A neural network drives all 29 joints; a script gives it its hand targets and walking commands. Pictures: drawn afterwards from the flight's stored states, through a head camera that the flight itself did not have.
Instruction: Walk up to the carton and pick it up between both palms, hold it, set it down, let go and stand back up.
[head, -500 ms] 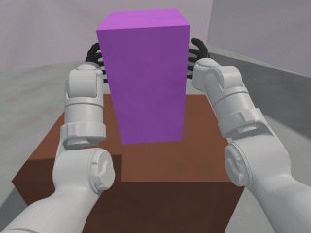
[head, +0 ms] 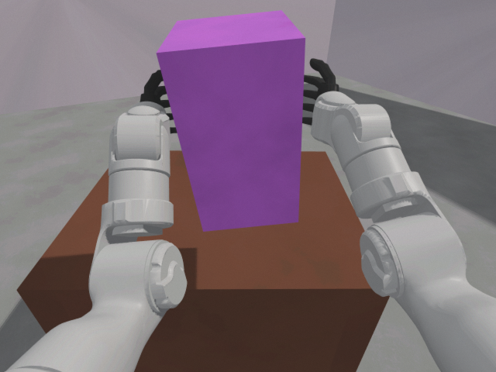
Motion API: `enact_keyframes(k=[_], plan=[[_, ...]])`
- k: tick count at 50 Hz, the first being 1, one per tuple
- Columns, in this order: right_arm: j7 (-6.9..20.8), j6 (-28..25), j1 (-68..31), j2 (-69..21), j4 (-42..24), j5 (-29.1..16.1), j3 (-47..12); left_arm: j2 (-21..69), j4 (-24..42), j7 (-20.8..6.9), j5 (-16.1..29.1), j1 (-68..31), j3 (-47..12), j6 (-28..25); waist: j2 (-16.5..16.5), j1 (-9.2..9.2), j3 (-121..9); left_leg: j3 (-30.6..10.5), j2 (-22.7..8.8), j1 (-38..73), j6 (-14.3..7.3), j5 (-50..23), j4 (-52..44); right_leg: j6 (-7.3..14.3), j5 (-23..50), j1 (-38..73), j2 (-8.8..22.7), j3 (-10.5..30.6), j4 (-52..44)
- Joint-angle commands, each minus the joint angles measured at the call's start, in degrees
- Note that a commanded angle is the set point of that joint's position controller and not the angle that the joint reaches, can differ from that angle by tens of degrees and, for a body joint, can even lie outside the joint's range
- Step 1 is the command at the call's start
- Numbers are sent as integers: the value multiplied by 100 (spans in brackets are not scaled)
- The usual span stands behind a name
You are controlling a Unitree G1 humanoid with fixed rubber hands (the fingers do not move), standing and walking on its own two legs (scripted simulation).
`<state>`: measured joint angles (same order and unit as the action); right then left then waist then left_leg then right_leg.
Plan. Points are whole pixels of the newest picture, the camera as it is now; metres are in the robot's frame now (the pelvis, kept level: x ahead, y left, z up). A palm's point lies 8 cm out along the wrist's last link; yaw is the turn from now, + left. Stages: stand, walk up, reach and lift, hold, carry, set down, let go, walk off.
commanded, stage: hold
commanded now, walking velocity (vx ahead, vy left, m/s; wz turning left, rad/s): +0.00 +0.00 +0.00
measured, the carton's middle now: (240, 126) +0.39 +0.00 +0.29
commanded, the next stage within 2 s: none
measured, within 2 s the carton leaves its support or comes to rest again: neither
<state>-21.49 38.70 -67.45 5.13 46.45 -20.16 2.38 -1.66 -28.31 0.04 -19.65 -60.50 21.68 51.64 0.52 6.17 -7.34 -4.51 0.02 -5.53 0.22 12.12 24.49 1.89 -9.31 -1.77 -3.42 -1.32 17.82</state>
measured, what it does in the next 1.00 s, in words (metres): stands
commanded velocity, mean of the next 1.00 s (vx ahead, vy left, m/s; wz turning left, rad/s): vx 0.00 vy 0.00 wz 0.00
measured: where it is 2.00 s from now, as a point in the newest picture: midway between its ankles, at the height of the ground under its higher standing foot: outside the picture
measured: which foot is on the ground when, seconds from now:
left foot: down 0.00-1.00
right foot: down 0.00-1.00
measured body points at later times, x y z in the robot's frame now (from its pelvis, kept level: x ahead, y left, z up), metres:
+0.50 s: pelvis +0.01 +0.00 +0.00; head -0.09 +0.02 +0.44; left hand +0.39 +0.14 +0.31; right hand +0.38 -0.12 +0.32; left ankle +0.02 +0.12 -0.74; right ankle +0.01 -0.10 -0.74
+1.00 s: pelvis +0.00 +0.00 +0.00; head -0.09 +0.01 +0.44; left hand +0.39 +0.11 +0.31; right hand +0.38 -0.14 +0.31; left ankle +0.02 +0.12 -0.74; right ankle +0.01 -0.10 -0.74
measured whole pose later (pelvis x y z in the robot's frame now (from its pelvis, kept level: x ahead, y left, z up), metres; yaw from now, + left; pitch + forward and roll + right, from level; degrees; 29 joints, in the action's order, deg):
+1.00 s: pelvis +0.00 +0.00 +0.00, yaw -1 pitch -5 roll -1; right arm -21.6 38.8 -65.0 6.7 44.9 -23.1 -1.5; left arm -1.2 -27.3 2.3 -17.1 -59.1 20.9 52.2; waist -0.1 6.1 -8.5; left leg -3.8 -0.4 -7.3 0.5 11.9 24.0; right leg 2.1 -9.2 -4.1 -4.0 -0.1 18.1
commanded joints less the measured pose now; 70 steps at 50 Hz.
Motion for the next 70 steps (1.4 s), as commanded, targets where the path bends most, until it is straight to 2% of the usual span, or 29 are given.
enact_keyframes(k=[1,4,7,8,9,10,11,12,13,14,16,17,19,21,23,26,28,29,30,31,32,33,34,39,43,47,53,61,70], plan=[[954,-309,-5092,-3560,-1526,-931,-906,3156,460,-824,1102,-5072,-1578,-507,-379,-65,-1737,187,174,-218,252,-838,-589,-471,924,907,-77,53,-132],[950,-345,-5332,-3655,-1624,-925,-896,3053,402,-818,1162,-5263,-1476,-577,-191,-111,-1933,215,211,-229,145,-625,-576,-519,770,784,-33,92,-178],[961,-330,-5288,-3727,-1492,-900,-851,2986,391,-798,1198,-5448,-1412,-632,-164,-109,-2027,226,216,-298,99,-491,-586,-526,714,745,-3,100,-174],[965,-395,-5363,-3739,-1692,-947,-905,3158,481,-783,1278,-5395,-1563,-639,-349,-96,-2239,221,211,-274,164,-716,-523,-488,928,820,-32,99,-118],[936,-384,-5409,-3895,-1814,-1001,-1050,3033,538,-778,1276,-5400,-1484,-665,-161,-180,-2292,229,271,-221,108,-880,-423,-555,1133,926,4,120,-128],[913,-366,-5198,-3802,-1778,-1064,-1044,3186,769,-756,1332,-5369,-1717,-657,-397,-6,-2426,174,233,25,250,-1242,-356,-526,1510,884,-33,114,-48],[874,-404,-5276,-3826,-2091,-1174,-1203,3185,887,-760,1381,-5304,-1765,-629,-397,-41,-2723,204,278,144,260,-1581,-206,-559,1840,1032,-37,119,-17],[834,-369,-5267,-3799,-2053,-1234,-1222,3094,808,-765,1342,-5278,-1640,-600,-265,-35,-2581,207,298,208,253,-1624,-207,-611,1967,991,-38,104,-48],[801,-352,-5166,-3730,-2070,-1254,-1221,3117,774,-783,1339,-5146,-1682,-567,-316,-6,-2537,198,304,218,278,-1566,-222,-617,2007,970,-26,124,-68],[780,-301,-5103,-3518,-1923,-1192,-1097,3091,451,-815,1208,-4886,-1568,-477,-328,12,-2104,208,274,161,275,-1283,-324,-584,1723,809,-20,112,-141],[755,-279,-4931,-3523,-1958,-1101,-1044,3035,540,-900,1178,-4804,-1552,-451,-278,45,-1968,214,285,-2,242,-1056,-440,-603,1528,893,26,122,-177],[737,-229,-4847,-3489,-1748,-1030,-942,2935,420,-939,1107,-4841,-1441,-440,-210,70,-1705,222,288,-57,223,-759,-501,-614,1319,764,79,146,-239],[760,-289,-5134,-3434,-1976,-983,-883,3087,379,-985,1192,-4884,-1544,-439,-309,82,-1839,201,242,-211,230,-662,-560,-557,1078,849,28,109,-209],[773,-296,-5178,-3464,-2068,-982,-890,3177,468,-983,1251,-4929,-1634,-449,-372,138,-1883,187,217,-158,267,-974,-485,-518,1314,1014,-8,100,-154],[748,-325,-5146,-3444,-2399,-1127,-960,3405,1052,-948,1531,-5152,-2082,-510,-648,361,-2457,167,211,85,469,-1652,-268,-473,1890,1158,-87,86,-18],[699,-271,-5024,-3482,-2567,-1277,-1230,3388,1160,-916,1419,-4910,-2050,-447,-595,265,-2431,144,249,298,493,-1998,-145,-543,2240,1242,-107,51,31],[730,-185,-4761,-3439,-2123,-1228,-1177,3265,1220,-910,1295,-4998,-1915,-449,-544,231,-2105,147,224,240,477,-1707,-325,-550,1922,1092,-102,27,-1],[747,-183,-4805,-3424,-2117,-1194,-1176,3105,934,-937,1178,-4789,-1641,-399,-308,90,-1890,184,251,166,358,-1561,-372,-582,1839,1094,-58,49,-72],[761,-198,-4755,-3399,-2141,-1166,-1157,3144,1027,-949,1164,-4738,-1703,-398,-344,100,-1968,157,226,141,375,-1515,-425,-565,1801,1123,-82,34,-40],[783,-164,-4689,-3304,-1878,-1100,-1077,3075,796,-979,1085,-4687,-1620,-356,-382,88,-1643,173,189,-1,351,-1328,-523,-514,1506,1090,-95,41,-68],[797,-105,-4277,-3250,-1652,-1039,-1015,3344,1159,-905,1278,-4711,-2082,-380,-594,431,-1605,96,30,-30,437,-1148,-674,-347,1367,749,-110,147,-8],[830,-164,-4466,-3311,-1727,-1060,-1000,3490,1276,-872,1316,-4874,-2131,-362,-712,273,-1681,85,44,-149,475,-1111,-678,-336,1182,815,-97,132,4],[877,-180,-4582,-3359,-1811,-1080,-996,3467,1208,-826,1350,-4954,-2129,-369,-692,277,-1698,116,54,-98,478,-1178,-603,-325,1179,738,-115,129,-39],[921,-241,-4930,-3675,-1993,-1280,-1288,3373,1150,-632,1381,-5061,-2000,-458,-459,5,-2128,112,110,185,316,-1434,-407,-443,1454,685,-150,106,-18],[899,-263,-5055,-3796,-2169,-1404,-1423,3338,1101,-521,1432,-5083,-2009,-493,-327,-80,-2345,132,174,330,228,-1418,-306,-532,1515,545,-145,130,-53],[878,-255,-5069,-3832,-2181,-1355,-1386,3311,915,-485,1442,-5027,-1940,-515,-193,-79,-2294,148,215,260,141,-1101,-343,-576,1395,440,-96,178,-121],[803,-227,-5059,-3819,-2156,-1267,-1282,3305,734,-527,1470,-4998,-1887,-543,-146,27,-2229,144,255,155,122,-849,-381,-605,1488,451,-18,224,-148],[714,-177,-4967,-3706,-2148,-1267,-1220,3325,792,-621,1470,-4981,-1920,-514,-307,150,-2187,109,255,128,220,-932,-386,-586,1652,558,6,206,-101],[762,-156,-4925,-3649,-2162,-1329,-1262,3392,1010,-598,1479,-5014,-2017,-471,-452,123,-2223,85,197,169,297,-1188,-367,-516,1560,585,-74,165,-47]])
